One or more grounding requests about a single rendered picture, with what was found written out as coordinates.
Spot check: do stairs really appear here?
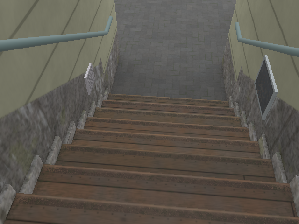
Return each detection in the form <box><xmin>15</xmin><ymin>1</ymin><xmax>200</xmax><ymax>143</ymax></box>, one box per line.
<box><xmin>4</xmin><ymin>93</ymin><xmax>299</xmax><ymax>224</ymax></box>

